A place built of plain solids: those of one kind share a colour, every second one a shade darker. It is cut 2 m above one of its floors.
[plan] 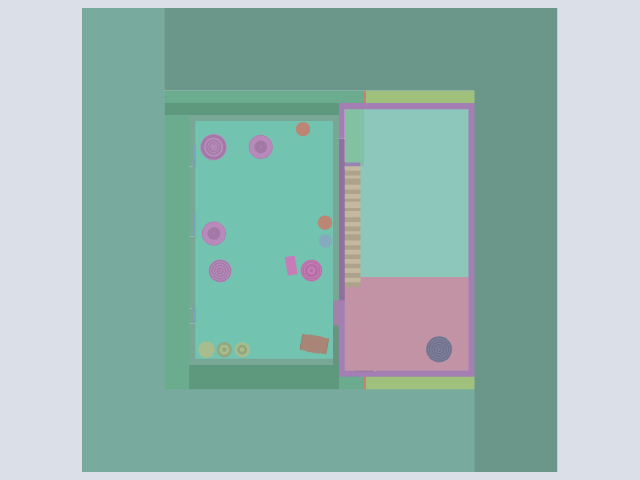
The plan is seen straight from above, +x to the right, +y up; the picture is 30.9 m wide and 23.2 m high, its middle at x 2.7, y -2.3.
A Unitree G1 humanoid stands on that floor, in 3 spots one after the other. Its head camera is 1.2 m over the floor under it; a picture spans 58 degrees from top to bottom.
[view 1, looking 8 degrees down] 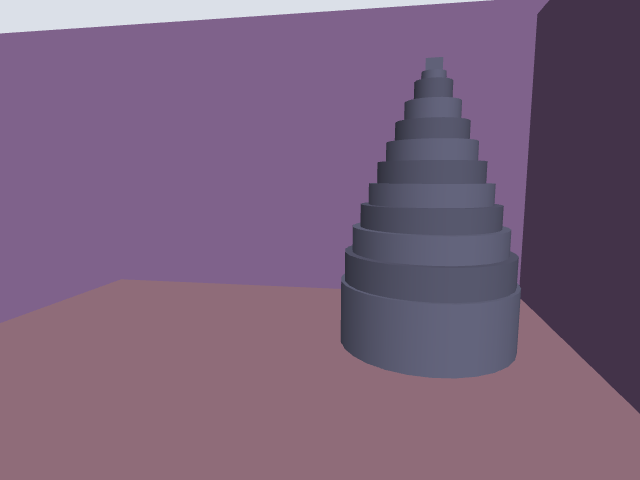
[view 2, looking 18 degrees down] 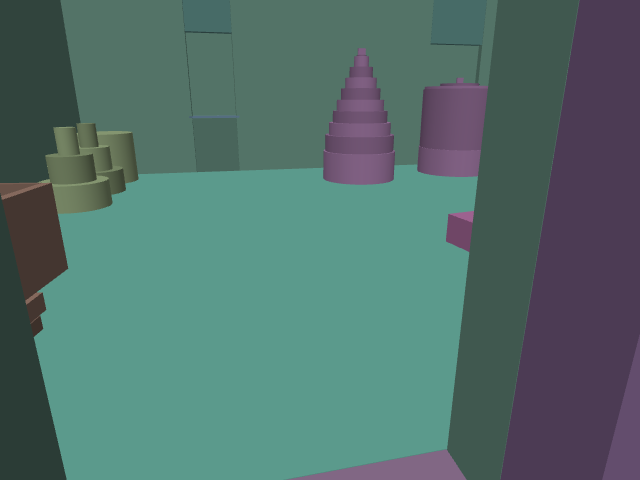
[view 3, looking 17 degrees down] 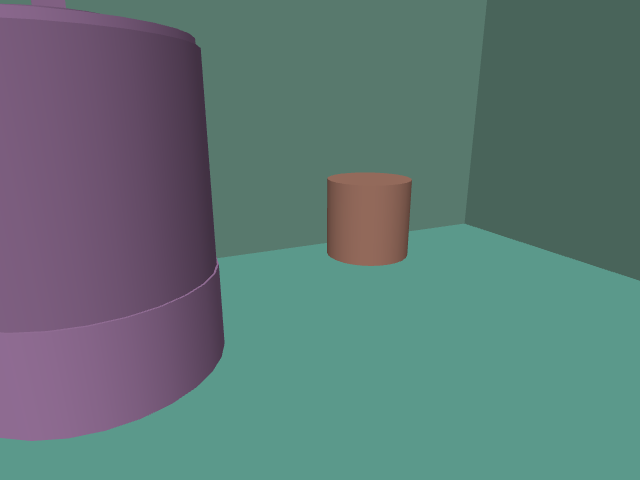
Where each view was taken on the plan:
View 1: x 5.25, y -7.35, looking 10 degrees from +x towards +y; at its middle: wall_yard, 4.74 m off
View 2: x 4.45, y -5.94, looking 167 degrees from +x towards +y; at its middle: floor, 3.88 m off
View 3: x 0.00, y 0.00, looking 65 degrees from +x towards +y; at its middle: wall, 3.98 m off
